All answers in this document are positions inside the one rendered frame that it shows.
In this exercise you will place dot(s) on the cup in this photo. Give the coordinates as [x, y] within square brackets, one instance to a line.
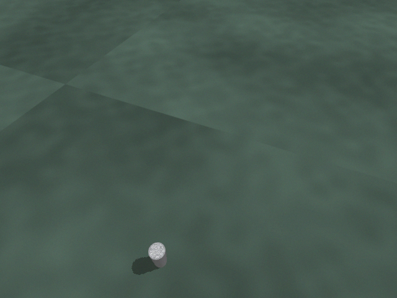
[157, 253]

